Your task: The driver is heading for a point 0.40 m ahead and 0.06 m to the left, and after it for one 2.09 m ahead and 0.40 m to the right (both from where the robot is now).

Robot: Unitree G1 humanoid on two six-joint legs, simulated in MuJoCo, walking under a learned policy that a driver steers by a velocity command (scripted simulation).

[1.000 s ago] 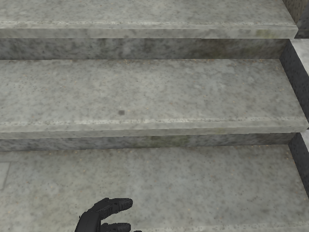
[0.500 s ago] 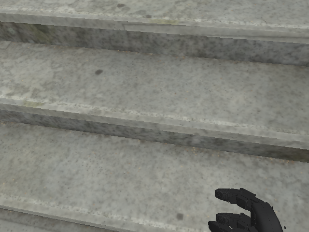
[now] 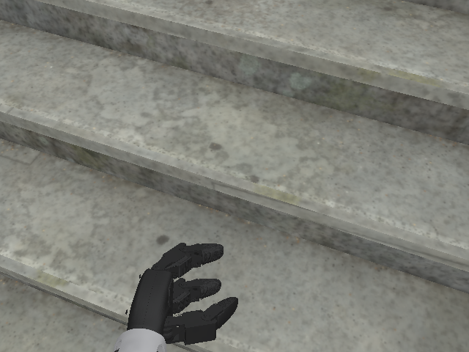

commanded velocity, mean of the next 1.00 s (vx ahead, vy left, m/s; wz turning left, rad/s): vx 0.50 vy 0.00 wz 0.05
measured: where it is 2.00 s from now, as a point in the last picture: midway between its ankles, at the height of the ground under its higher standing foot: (182, 1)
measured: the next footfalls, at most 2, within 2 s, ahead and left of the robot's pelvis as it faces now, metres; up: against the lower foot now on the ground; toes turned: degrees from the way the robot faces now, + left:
left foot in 0.60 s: +0.57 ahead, +0.26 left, +0.32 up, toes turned +19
right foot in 1.26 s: +0.89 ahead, +0.10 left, +0.48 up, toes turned -12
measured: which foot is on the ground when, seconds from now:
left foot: down 0.00-0.00, up 0.02-0.58, down 0.60-1.00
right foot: down 0.00-0.62, up 0.64-1.00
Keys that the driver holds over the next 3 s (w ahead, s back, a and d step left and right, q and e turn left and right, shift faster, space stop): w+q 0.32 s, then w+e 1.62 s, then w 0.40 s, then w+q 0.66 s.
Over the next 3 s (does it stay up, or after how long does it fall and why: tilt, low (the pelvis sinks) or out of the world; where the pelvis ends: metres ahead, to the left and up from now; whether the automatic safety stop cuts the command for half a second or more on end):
stays up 1.66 -0.30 0.87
